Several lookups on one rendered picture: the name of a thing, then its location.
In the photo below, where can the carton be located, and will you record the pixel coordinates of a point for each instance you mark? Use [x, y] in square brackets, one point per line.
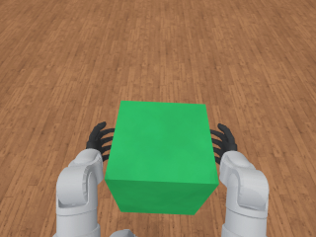
[161, 159]

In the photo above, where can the robot left forearm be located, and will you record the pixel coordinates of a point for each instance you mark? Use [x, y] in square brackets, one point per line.
[77, 196]

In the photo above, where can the left robot hand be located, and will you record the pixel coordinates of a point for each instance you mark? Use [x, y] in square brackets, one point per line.
[96, 141]

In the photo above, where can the robot right forearm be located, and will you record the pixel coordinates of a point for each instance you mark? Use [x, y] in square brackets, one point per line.
[247, 197]

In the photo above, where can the right robot hand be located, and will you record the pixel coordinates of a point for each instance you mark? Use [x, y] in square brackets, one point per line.
[227, 143]

